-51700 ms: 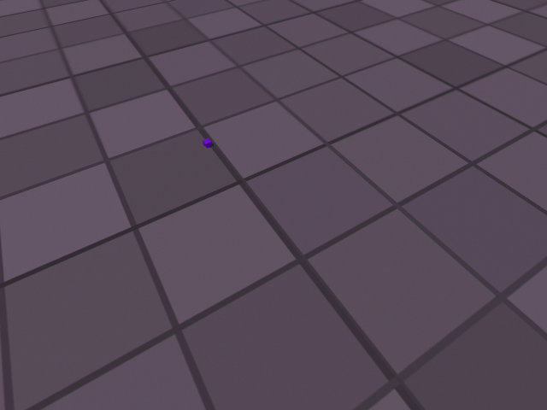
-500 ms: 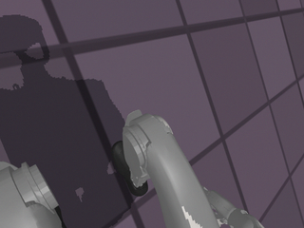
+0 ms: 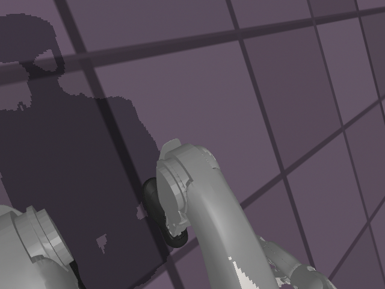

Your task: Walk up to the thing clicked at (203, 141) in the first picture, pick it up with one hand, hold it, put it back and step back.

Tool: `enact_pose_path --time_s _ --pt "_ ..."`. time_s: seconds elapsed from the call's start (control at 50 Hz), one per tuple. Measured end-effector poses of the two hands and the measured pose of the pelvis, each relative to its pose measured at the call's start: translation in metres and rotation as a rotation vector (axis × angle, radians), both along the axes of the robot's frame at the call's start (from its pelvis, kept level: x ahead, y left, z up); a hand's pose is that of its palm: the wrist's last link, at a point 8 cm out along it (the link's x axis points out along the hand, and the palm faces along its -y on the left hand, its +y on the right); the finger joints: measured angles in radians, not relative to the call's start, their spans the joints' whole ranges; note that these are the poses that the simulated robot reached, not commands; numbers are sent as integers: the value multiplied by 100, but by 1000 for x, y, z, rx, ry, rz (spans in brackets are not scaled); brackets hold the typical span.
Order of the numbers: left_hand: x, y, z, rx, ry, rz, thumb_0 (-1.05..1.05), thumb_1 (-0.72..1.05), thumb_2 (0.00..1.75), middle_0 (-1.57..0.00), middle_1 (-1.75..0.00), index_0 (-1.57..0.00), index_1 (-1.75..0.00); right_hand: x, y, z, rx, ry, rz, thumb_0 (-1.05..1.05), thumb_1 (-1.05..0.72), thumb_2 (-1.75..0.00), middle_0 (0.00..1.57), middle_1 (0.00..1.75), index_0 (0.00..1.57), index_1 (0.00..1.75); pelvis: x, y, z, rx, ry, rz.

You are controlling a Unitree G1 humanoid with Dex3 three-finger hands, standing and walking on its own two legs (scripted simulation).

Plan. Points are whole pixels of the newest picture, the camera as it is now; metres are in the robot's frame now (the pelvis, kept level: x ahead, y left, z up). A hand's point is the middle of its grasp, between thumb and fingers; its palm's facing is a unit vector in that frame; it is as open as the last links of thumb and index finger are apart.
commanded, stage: close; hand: left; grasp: from above
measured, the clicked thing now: out of the picture +0.47 +0.37 -0.30
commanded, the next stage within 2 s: settle in 0.24 s
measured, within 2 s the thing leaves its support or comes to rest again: leaves its support in 0.60 s
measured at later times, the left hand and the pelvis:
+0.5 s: hand out of the picture +0.45 +0.36 -0.26, palm faces -0.42 -0.18 -0.89, open 6.2 cm; pelvis +0.00 +0.00 +0.00, yaw +0 degrees
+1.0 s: hand out of the picture +0.46 +0.39 -0.18, palm faces -0.40 -0.16 -0.90, open 6.1 cm; pelvis +0.00 +0.00 +0.01, yaw +2 degrees
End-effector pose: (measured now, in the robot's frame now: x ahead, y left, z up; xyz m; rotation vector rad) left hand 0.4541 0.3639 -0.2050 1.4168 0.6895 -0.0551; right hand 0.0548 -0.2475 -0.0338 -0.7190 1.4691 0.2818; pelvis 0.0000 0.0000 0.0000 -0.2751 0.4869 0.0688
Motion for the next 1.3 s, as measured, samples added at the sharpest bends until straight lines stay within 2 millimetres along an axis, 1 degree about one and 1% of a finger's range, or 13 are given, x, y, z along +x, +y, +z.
enact_pose_path --time_s 0.2,0.42,0.62,0.7,0.78,0.86,0.98,1.06,1.12,1.3 --pt "-2 0 1 -7 -2 -16 0 60 0 -93 -24 -99 -19 -3 1 -3 1 4 8 0 -89 -89 20 30 20 30 -2 -1 -2 2 -13 0" --pt "-1 0 2 -2 -9 -26 0 57 0 -100 -17 -106 -12 -5 4 -4 2 6 4 0 -89 -89 20 30 20 30 -2 0 -2 0 -10 -2" --pt "8 1 8 5 -25 0 -1 54 0 -105 -10 -110 -7 -6 2 -4 8 4 -23 0 -91 -90 20 30 20 30 0 -1 -2 4 5 -2" --pt "14 4 18 14 -48 9 -1 54 0 -107 -9 -111 -5 -5 -2 -3 4 4 -32 0 -91 -90 20 30 20 30 2 -2 0 7 18 -2" --pt "15 9 31 26 -50 22 -1 54 0 -107 -8 -111 -5 0 -7 -2 2 -13 -45 0 -91 -90 20 30 20 30 3 -3 2 10 29 2" --pt "16 14 49 32 -60 24 -1 53 0 -108 -7 -112 -4 8 -10 -4 10 -30 -48 0 -91 -90 20 30 20 30 3 -3 4 15 41 7" --pt "9 22 74 38 -33 28 -1 53 0 -109 -4 -113 -2 22 -16 -8 18 -78 -70 0 -90 -90 20 30 20 30 3 -3 7 26 56 20" --pt "5 22 89 29 -21 6 -1 53 0 -110 -3 -114 -1 30 -17 -13 29 -96 -77 0 -90 -90 20 30 20 30 1 -3 8 35 62 29" --pt "3 22 97 26 -6 -10 -1 53 0 -110 -3 -114 -1 35 -17 -16 28 -114 -90 0 -90 -90 20 30 20 30 0 -4 9 41 65 36" --pt "4 17 118 31 -34 -53 -1 54 0 -109 -3 -113 -1 39 -17 -22 25 -133 -122 0 -90 -89 20 30 20 30 -2 -6 10 55 78 51"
